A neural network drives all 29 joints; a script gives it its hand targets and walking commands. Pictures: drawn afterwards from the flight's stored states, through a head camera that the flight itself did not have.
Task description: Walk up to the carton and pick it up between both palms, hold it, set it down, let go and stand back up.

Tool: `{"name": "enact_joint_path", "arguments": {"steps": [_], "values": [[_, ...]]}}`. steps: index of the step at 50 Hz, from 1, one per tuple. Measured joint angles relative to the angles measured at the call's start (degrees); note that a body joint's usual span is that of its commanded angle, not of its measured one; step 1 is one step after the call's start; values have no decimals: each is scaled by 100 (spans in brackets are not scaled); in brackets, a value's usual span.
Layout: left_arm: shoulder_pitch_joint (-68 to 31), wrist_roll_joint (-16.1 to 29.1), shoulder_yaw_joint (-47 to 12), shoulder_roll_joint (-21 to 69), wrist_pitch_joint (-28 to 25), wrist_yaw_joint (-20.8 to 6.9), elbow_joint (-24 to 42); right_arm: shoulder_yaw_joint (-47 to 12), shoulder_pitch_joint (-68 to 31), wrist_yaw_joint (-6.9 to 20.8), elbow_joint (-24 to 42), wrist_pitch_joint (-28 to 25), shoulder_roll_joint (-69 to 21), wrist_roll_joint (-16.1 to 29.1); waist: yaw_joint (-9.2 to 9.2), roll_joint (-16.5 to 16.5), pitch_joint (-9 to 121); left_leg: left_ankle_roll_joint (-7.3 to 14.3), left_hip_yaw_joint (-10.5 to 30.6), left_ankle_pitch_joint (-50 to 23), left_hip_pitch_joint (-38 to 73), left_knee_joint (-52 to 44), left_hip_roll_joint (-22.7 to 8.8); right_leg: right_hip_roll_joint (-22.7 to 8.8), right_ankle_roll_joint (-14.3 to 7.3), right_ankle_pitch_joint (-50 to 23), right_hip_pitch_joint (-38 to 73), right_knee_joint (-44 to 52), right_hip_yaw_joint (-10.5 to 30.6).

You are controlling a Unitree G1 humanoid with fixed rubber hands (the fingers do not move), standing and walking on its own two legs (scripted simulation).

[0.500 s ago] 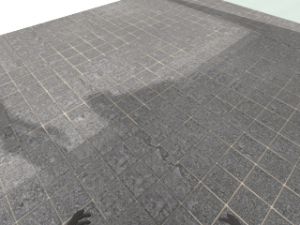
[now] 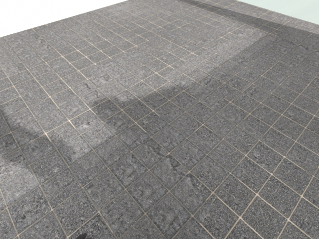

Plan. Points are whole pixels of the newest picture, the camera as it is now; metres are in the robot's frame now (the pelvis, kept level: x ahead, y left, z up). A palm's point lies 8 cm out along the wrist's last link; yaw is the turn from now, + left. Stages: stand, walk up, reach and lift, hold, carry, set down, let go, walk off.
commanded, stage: stand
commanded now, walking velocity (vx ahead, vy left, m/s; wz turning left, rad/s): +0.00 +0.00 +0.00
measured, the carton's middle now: out of the picture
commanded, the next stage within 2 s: none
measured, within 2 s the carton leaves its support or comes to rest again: neither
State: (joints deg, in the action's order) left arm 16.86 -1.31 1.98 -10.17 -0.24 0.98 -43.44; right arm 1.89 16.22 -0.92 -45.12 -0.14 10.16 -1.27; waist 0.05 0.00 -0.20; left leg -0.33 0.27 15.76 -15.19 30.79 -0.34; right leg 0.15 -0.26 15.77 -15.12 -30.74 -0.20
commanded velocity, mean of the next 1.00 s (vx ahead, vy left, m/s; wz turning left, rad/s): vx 0.00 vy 0.00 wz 0.00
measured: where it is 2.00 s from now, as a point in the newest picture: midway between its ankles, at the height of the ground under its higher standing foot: outside the picture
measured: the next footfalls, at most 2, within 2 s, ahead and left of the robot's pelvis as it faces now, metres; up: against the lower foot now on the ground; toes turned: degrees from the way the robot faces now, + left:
none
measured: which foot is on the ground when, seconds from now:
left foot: down 0.00-1.00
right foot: down 0.00-1.00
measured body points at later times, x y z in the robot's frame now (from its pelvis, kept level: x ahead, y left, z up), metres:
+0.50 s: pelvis +0.00 +0.00 +0.01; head +0.01 +0.00 +0.46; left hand +0.04 +0.24 -0.14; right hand +0.04 -0.24 -0.14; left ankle +0.01 +0.12 -0.73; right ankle +0.01 -0.12 -0.73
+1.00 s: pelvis +0.00 +0.00 +0.01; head +0.00 +0.00 +0.46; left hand -0.01 +0.22 -0.15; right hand -0.01 -0.22 -0.15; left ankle +0.01 +0.12 -0.73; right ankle +0.01 -0.12 -0.73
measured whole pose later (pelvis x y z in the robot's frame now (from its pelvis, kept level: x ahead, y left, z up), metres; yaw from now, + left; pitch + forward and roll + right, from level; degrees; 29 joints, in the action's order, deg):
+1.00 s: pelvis +0.00 +0.00 +0.01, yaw +0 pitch -1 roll +0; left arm 18.4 -0.7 1.4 -8.0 -0.4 2.0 -61.3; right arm 1.3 18.1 -2.1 -62.4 -0.2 7.9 -0.7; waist 0.0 0.1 -1.8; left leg -0.6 0.5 12.5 -10.5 24.4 -0.5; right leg 0.3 -0.3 12.5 -10.4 -24.3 0.0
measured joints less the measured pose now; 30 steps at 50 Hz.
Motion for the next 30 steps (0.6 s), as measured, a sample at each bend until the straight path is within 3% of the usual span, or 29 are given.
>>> {"name": "enact_joint_path", "arguments": {"steps": [30], "values": [[117, 48, 29, 50, -18, 76, -1080, 26, 121, -79, -1079, -8, -49, 48, -3, 4, -106, -12, 18, -240, 354, -484, -6, 9, -1, -242, 356, 488, 11]]}}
